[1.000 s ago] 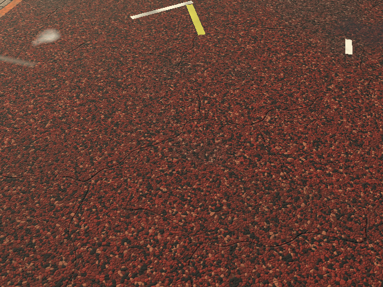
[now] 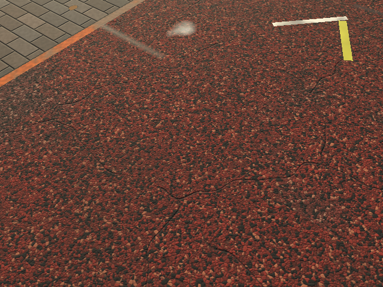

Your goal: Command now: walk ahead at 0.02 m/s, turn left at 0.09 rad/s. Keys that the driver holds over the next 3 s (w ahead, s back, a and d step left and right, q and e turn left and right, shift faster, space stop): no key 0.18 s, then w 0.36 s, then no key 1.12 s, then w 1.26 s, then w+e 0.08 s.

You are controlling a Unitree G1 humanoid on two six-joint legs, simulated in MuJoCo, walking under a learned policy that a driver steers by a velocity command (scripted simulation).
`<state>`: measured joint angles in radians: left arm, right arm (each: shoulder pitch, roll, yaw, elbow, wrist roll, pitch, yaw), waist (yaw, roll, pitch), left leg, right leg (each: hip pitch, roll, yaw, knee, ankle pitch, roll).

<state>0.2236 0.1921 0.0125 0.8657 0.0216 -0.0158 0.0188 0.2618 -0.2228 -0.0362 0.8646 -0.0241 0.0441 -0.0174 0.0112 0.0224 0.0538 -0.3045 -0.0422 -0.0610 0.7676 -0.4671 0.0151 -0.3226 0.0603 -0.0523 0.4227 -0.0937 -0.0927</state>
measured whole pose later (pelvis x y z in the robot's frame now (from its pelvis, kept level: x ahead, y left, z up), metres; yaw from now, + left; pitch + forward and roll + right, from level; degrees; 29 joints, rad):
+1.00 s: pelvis +0.26 -0.03 -0.01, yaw -2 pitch -2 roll +0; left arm 0.35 0.14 0.00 1.10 0.02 -0.03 0.03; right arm 0.17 -0.15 -0.01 1.03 -0.01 -0.05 -0.02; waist 0.01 -0.02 0.09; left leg -0.35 -0.06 0.10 0.53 -0.16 0.11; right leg -0.23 0.05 -0.02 0.96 -0.55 -0.05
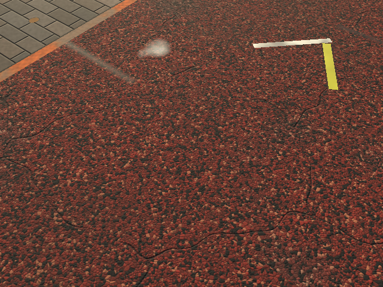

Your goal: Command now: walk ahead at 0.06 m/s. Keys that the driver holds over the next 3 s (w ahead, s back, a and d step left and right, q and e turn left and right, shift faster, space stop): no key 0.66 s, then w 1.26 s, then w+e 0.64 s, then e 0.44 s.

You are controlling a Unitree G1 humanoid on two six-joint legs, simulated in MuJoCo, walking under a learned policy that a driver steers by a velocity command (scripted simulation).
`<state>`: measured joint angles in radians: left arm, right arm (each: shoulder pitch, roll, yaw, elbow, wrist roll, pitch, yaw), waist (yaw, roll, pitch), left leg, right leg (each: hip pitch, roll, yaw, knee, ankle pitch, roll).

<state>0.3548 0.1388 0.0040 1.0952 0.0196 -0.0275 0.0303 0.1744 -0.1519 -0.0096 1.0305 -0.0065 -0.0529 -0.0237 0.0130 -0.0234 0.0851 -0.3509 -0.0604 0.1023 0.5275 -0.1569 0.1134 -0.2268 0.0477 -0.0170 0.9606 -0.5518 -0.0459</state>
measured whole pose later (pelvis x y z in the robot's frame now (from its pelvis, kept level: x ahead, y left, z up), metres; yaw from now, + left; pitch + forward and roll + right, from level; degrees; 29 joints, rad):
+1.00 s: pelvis +0.13 +0.01 +0.00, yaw +0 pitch +0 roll +0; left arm 0.50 0.18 0.04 1.15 0.02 -0.05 0.02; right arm 0.26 -0.17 -0.05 1.03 -0.02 -0.08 0.01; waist 0.02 -0.05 0.01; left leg -0.30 -0.01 0.10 0.56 -0.26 0.08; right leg -0.06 -0.02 0.00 0.53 -0.44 -0.03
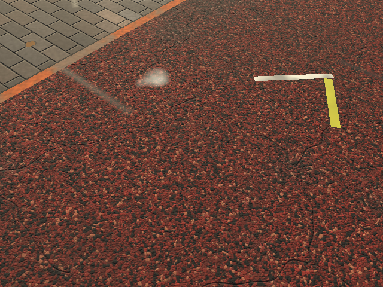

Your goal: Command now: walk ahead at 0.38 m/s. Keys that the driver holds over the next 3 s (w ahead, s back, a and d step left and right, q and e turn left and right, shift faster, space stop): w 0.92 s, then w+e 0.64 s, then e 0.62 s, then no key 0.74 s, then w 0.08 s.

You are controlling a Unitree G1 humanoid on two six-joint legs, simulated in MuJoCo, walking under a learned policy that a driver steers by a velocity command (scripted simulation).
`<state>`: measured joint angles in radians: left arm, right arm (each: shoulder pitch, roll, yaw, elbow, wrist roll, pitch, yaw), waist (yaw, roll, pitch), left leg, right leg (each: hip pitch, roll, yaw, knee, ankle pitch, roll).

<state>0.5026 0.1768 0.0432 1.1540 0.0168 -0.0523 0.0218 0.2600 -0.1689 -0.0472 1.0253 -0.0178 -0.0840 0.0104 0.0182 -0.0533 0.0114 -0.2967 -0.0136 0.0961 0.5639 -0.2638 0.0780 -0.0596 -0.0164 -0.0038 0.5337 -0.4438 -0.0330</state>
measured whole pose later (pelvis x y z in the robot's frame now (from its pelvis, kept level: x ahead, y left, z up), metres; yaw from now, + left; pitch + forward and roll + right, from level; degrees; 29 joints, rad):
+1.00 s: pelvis +0.55 +0.03 +0.00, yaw +0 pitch +1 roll -1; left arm 0.49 0.16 0.03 1.10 0.03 -0.10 0.01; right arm -0.02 -0.17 -0.03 0.87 -0.02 -0.07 0.02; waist 0.07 0.01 0.07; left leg -0.48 0.01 0.09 0.52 -0.11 0.11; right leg 0.12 0.06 -0.07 0.29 -0.42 -0.05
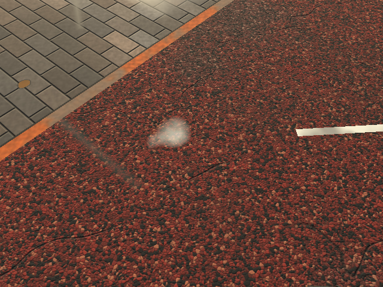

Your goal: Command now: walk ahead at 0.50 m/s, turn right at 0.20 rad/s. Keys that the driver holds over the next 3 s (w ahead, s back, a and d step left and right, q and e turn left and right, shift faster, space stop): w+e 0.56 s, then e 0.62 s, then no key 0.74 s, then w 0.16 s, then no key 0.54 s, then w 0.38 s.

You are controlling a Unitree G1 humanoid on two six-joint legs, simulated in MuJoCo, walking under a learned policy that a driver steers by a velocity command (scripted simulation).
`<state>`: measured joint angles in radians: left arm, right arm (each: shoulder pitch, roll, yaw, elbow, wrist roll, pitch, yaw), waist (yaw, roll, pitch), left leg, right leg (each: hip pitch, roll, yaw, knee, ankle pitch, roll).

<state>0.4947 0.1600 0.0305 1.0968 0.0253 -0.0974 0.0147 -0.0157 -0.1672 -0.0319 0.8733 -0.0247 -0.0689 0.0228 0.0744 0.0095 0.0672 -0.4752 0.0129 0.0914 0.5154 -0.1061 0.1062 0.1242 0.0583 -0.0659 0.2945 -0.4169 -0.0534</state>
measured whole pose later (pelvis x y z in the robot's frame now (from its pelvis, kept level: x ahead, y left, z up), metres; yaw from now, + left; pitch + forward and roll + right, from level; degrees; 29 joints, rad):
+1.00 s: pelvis +0.45 -0.08 +0.02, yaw -33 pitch +1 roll +0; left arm 0.34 0.27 0.08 0.85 0.01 0.00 0.02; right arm 0.08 -0.25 -0.04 0.76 -0.02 0.02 -0.01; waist 0.06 0.04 0.07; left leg -0.63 0.05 -0.04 0.90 -0.21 -0.05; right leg -0.14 0.18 0.13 0.39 -0.25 -0.13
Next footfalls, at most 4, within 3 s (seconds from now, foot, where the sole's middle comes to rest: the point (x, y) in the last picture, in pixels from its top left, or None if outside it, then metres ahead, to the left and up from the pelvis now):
0.56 right None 0.43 -0.11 -0.76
1.18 left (238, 221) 0.69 -0.10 -0.76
1.56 right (262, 286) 0.46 -0.17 -0.76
2.54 right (290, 249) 0.59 -0.28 -0.76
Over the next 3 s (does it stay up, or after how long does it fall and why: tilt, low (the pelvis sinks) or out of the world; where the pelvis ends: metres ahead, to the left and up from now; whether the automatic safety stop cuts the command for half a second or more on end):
stays up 0.68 -0.27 0.01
